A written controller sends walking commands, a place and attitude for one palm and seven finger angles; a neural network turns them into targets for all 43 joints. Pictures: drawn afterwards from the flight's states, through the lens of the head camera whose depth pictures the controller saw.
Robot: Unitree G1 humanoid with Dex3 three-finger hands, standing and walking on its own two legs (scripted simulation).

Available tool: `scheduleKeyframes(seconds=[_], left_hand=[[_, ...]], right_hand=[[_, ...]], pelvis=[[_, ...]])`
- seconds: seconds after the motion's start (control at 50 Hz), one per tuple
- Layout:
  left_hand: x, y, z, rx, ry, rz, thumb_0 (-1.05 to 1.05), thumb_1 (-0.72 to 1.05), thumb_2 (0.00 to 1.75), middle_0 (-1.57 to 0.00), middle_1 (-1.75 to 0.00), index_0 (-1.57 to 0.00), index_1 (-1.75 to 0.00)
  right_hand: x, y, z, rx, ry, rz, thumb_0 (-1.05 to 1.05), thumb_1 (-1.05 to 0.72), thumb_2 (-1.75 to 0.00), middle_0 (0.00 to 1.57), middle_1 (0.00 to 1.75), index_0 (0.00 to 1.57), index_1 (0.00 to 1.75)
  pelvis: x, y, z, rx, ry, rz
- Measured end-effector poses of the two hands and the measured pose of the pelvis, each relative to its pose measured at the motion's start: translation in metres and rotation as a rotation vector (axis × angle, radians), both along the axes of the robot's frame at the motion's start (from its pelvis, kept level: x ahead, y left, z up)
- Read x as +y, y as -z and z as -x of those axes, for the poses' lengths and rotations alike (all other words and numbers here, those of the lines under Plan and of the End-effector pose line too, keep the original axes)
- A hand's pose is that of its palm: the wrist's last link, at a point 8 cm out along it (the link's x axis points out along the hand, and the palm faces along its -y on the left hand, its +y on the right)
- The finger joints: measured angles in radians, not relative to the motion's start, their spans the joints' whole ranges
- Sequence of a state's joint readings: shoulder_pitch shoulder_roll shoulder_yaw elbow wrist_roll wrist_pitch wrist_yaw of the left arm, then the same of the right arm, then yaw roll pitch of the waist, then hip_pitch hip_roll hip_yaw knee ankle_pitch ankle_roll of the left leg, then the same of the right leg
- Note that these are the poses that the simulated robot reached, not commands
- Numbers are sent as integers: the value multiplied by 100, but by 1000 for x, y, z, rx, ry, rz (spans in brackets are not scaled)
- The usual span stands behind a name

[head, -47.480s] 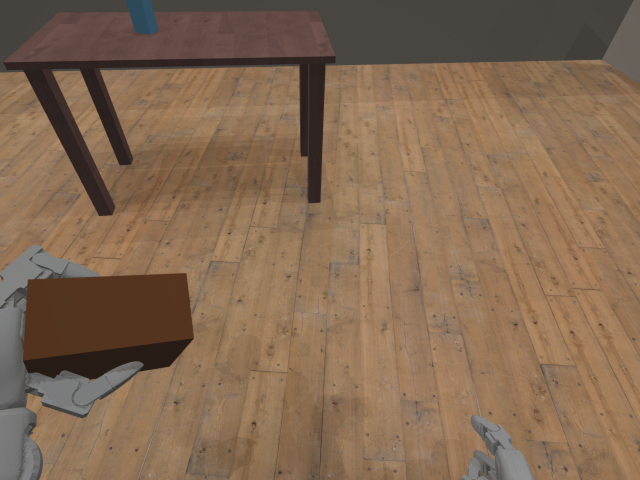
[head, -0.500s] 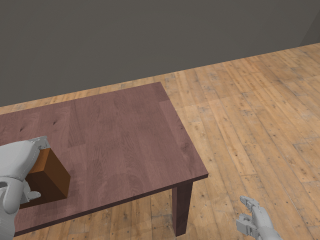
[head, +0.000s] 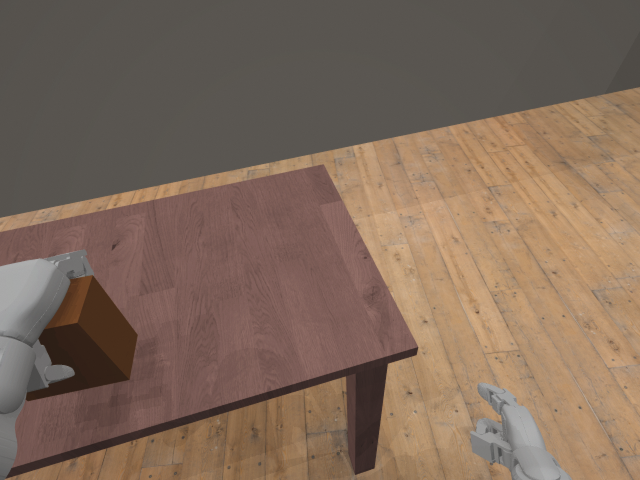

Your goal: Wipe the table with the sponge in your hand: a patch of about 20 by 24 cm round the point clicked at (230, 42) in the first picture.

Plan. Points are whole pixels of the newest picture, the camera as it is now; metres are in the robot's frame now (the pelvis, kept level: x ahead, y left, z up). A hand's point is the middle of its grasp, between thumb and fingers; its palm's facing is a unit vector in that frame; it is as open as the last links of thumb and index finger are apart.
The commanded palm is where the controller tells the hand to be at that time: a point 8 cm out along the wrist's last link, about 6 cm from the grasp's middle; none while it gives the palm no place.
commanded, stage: bring the sponge back beside the body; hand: left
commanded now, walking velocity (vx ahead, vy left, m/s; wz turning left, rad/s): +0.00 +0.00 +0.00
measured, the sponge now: (68, 349) +0.20 +0.34 +0.09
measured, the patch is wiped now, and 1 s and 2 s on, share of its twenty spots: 1.00 1.00 1.00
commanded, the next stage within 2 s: step back with the hand held close in 1.68 s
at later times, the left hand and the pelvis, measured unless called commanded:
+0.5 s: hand (54, 336) +0.20 +0.33 +0.13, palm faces +0.04 -0.05 -1.00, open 10.4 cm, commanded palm +0.16 +0.33 +0.19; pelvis -0.01 +0.00 +0.00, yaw +0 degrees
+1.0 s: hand (80, 353) +0.19 +0.30 +0.11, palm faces +0.05 -0.10 -0.99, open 10.5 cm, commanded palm +0.15 +0.30 +0.18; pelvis -0.01 +0.01 +0.00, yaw -1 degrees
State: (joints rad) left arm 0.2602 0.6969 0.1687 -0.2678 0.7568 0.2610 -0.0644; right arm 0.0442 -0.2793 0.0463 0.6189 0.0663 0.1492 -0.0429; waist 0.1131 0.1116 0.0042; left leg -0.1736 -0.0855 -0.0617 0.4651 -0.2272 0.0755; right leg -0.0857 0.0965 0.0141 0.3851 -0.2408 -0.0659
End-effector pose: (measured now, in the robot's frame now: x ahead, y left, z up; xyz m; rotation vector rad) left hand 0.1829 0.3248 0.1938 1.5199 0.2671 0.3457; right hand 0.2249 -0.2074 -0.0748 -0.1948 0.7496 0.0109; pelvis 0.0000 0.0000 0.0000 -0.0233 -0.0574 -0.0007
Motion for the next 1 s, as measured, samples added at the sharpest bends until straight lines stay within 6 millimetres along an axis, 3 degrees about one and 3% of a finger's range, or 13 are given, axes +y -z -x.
scheduleKeyframes(seconds=[0.16,0.34,0.5,0.74,0.86,1.0], left_hand=[[4,9,3,39,-19,16,-1,-53,103,-68,-130,-71,-131],[-6,12,4,12,36,22,-1,-53,103,-68,-130,-71,-131],[1,15,6,10,-10,35,-1,-53,103,-68,-130,-71,-131],[-13,21,19,-2,35,54,-1,-53,103,-68,-130,-71,-131],[-12,26,17,-6,-2,69,-1,-53,103,-68,-130,-71,-131],[-24,30,15,2,25,86,-1,-53,103,-68,-130,-71,-131]], right_hand=[[0,0,5,4,-5,13,1,-90,-90,20,30,20,29],[0,1,13,4,3,15,1,-90,-90,20,30,20,29],[-1,1,15,3,9,8,1,-90,-90,20,30,20,29],[3,-4,13,-19,6,6,1,-90,-90,20,30,20,29],[8,-5,11,-24,-2,-4,1,-90,-90,20,30,20,29],[11,-7,8,-43,-7,-14,1,-90,-90,20,30,20,30]], pelvis=[[-1,0,6,-3,-4,0],[0,0,9,-10,3,1],[2,1,11,-11,6,2],[5,1,12,-21,9,3],[6,1,13,-21,11,1],[6,1,12,-21,16,0]])
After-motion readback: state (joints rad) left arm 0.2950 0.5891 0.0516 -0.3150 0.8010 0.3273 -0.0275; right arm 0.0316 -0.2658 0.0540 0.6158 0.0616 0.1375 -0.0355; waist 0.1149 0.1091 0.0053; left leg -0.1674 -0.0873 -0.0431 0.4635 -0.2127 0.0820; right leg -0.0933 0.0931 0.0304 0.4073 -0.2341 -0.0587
